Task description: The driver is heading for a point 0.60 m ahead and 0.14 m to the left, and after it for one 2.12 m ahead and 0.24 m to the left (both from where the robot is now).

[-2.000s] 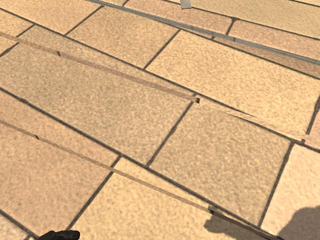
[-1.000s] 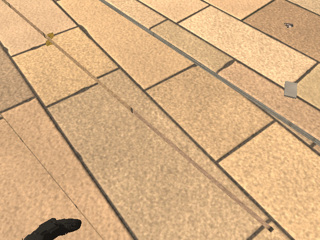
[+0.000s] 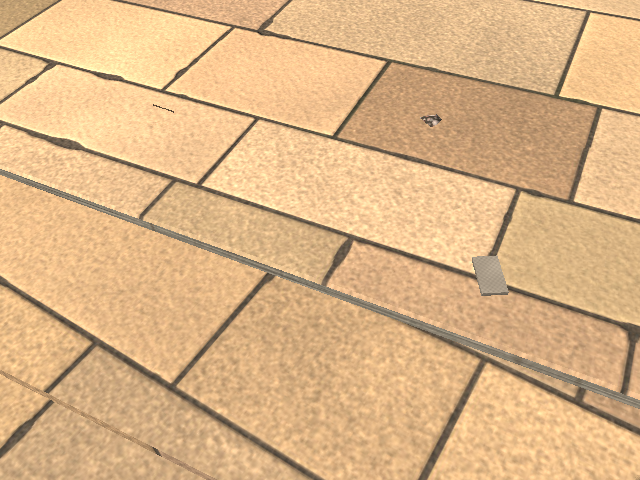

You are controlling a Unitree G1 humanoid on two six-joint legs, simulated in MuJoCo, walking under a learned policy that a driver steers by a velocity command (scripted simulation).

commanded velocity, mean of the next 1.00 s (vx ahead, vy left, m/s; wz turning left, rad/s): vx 0.43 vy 0.00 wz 0.24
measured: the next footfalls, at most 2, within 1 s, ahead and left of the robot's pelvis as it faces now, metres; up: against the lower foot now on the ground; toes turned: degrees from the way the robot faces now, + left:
left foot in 0.32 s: +0.42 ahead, +0.15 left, +0.04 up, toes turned +14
right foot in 0.80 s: +0.55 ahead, -0.02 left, +0.04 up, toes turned +17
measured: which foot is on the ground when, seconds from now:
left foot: up 0.00-0.30, down 0.32-0.78, up 0.80-1.00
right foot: down 0.00-0.38, up 0.40-0.78, down 0.80-1.00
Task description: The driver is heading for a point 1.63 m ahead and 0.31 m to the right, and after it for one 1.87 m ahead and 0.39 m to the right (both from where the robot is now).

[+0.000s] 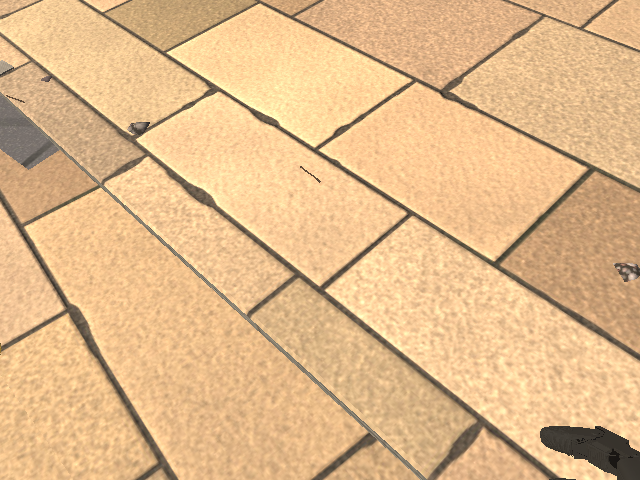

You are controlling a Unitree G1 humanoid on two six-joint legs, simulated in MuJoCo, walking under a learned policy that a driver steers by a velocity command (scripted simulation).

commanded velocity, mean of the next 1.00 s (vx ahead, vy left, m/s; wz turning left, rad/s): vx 0.03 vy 0.00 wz -0.26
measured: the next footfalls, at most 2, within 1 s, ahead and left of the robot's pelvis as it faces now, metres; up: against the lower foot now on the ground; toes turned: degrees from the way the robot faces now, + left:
left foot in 0.20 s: +0.15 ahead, +0.12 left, +0.00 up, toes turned -10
right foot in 0.64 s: +0.05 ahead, -0.13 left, +0.00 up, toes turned -24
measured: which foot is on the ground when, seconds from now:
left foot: up 0.00-0.18, down 0.20-0.62, up 0.64-1.00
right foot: down 0.00-0.20, up 0.22-0.62, down 0.64-1.00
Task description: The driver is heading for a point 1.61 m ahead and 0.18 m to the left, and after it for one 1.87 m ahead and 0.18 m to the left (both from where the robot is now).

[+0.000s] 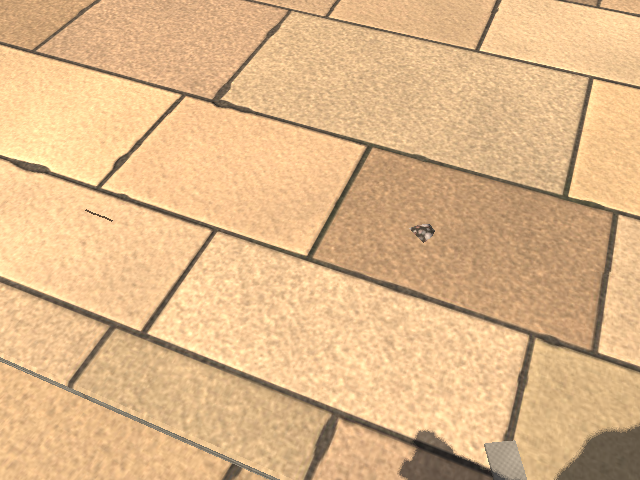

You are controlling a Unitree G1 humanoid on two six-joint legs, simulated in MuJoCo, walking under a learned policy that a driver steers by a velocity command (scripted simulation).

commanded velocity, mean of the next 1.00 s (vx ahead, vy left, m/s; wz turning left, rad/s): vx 0.29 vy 0.00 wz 0.12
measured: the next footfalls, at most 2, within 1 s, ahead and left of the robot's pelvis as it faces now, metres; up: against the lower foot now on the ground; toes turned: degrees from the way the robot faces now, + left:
left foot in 0.10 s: +0.01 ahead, +0.11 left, +0.00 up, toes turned +7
right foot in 0.64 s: +0.23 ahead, -0.06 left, +0.00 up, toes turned +17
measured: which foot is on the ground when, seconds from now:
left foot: up 0.00-0.08, down 0.10-0.66, up 0.68-1.00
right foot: down 0.00-0.10, up 0.12-0.62, down 0.64-1.00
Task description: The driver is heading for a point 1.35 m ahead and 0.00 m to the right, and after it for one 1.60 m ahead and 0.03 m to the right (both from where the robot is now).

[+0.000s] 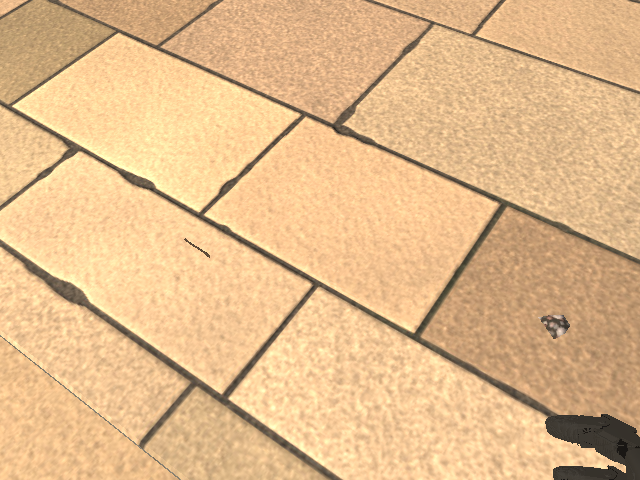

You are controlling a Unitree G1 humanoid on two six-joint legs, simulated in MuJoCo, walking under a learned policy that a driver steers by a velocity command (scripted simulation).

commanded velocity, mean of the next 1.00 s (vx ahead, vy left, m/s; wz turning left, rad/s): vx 0.26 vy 0.00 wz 0.01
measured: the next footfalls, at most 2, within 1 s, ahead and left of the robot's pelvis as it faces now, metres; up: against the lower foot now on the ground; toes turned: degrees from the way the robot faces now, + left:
left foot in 0.02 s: +0.23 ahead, +0.14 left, +0.03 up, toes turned -7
right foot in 0.32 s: +0.11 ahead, -0.09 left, +0.03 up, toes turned -13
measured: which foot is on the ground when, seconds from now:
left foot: up 0.00-0.00, down 0.02-0.34, up 0.36-0.70, down 0.72-1.00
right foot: down 0.00-0.08, up 0.10-0.30, down 0.32-0.70, up 0.72-1.00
